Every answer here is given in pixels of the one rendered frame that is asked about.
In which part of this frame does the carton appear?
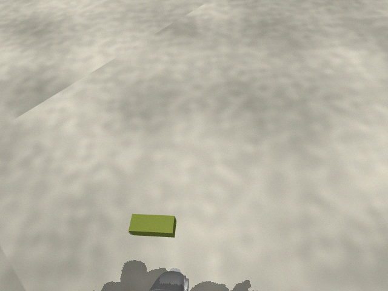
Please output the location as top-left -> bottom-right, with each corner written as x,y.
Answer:
129,214 -> 176,238

